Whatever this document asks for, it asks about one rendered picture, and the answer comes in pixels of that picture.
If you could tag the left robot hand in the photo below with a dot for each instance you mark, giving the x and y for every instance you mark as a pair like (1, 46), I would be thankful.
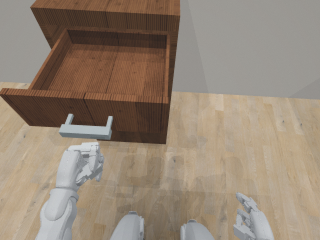
(86, 157)

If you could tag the right robot hand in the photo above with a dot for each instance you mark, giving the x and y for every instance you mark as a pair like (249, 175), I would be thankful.
(256, 225)

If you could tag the robot right shin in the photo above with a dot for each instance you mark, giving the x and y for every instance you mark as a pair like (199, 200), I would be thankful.
(192, 221)

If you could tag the drawer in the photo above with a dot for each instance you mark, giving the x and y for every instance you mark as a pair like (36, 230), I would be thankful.
(94, 74)

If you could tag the handle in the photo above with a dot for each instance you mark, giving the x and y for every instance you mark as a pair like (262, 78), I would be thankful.
(69, 130)

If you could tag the cabinet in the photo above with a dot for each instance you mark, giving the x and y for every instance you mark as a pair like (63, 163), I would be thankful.
(146, 16)

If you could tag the right robot thigh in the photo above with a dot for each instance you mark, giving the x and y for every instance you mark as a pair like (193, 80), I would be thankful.
(195, 231)

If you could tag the left robot forearm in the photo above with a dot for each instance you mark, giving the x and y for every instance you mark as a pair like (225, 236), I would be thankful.
(58, 214)

